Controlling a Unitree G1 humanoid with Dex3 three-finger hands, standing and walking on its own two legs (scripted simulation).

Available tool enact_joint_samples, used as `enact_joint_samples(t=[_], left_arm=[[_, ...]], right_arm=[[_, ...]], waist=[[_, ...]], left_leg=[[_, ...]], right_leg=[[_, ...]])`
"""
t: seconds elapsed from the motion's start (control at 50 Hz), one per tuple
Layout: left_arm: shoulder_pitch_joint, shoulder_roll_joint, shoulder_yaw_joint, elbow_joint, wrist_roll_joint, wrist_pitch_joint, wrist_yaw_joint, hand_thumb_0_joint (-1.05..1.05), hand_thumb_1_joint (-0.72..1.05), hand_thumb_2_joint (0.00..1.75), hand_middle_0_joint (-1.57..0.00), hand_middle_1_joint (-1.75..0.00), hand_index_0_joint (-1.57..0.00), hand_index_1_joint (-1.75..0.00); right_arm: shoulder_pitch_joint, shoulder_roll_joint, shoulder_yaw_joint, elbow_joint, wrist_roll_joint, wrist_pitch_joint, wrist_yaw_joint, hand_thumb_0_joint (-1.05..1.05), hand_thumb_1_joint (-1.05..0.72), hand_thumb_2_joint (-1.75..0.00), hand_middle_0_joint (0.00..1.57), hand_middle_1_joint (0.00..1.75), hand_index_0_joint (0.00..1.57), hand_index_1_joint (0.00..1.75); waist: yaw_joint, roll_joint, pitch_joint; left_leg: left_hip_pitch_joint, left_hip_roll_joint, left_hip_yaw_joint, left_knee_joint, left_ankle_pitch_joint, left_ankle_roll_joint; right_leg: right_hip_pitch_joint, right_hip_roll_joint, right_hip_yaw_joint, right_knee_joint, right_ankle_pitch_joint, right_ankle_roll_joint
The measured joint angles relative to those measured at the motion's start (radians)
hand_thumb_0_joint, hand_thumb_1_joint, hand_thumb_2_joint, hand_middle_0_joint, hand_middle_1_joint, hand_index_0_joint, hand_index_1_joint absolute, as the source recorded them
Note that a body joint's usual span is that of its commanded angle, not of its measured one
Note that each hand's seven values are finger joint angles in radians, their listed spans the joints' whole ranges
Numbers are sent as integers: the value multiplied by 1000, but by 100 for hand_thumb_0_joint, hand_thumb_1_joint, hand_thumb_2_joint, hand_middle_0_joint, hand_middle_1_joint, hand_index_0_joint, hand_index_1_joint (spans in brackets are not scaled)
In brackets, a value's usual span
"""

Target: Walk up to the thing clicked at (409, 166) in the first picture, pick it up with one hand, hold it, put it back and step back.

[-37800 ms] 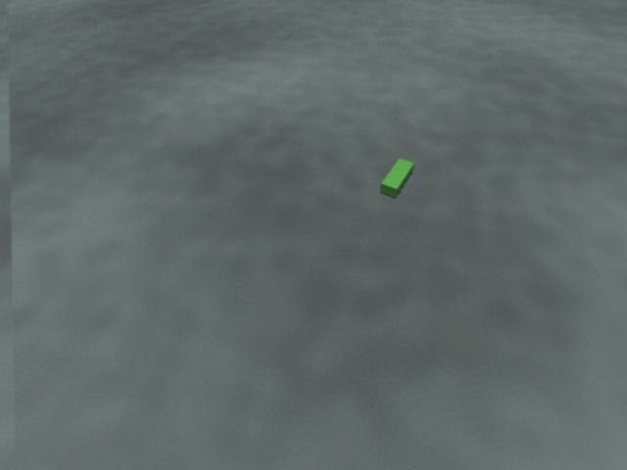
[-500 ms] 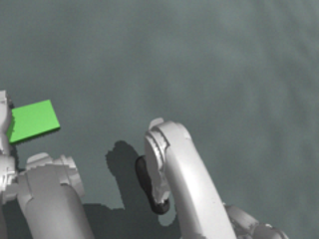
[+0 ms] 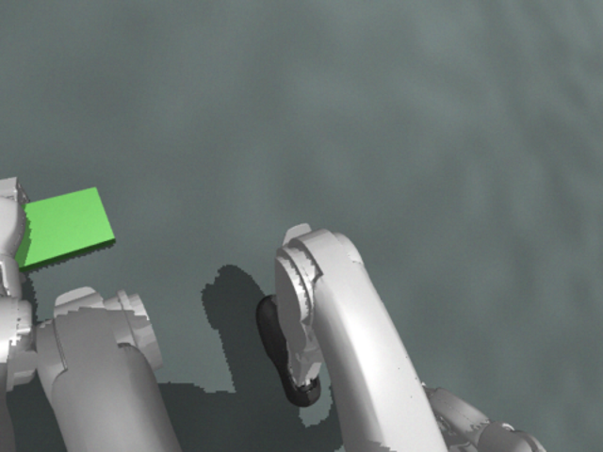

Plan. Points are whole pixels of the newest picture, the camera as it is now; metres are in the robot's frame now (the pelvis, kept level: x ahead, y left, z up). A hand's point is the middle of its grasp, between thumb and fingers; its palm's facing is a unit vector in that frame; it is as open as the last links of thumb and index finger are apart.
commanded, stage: close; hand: left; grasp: from above
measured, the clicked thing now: (19, 240) +0.41 +0.26 -0.29
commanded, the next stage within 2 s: settle in 0.56 s
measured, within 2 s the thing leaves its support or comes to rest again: leaves its support in 1.00 s
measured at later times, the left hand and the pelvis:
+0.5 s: hand (0, 248) +0.39 +0.27 -0.26, palm faces -0.45 -0.11 -0.89, open 11.5 cm; pelvis +0.00 +0.00 +0.00, yaw +0 degrees
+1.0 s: hand out of the picture +0.40 +0.27 -0.25, palm faces -0.42 -0.13 -0.90, open 11.5 cm; pelvis +0.00 +0.00 +0.00, yaw +0 degrees
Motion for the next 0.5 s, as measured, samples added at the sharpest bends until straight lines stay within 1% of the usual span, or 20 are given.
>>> enact_joint_samples(t=[0.18,0.32,0.5], left_arm=[[5,0,0,-4,-2,-5,-2,0,-22,86,-37,-106,-36,-101],[8,1,1,-7,4,-4,4,-1,-21,86,-38,-105,-37,-100],[6,-1,3,-8,6,0,4,-1,-22,85,-39,-103,-39,-99]], right_arm=[[4,-2,-6,4,-3,8,-6,0,-90,-90,20,29,20,30],[6,4,-7,2,-4,13,-9,0,-90,-90,20,29,20,30],[7,2,-2,-2,-3,10,-8,0,-90,-90,20,29,20,30]], waist=[[0,0,-1],[0,0,-2],[0,3,-2]], left_leg=[[0,0,3,5,-2,3],[-2,0,2,4,-1,4],[-3,-1,5,5,-3,6]], right_leg=[[0,0,3,5,-3,0],[0,1,2,2,-2,-1],[0,0,3,4,-5,-1]])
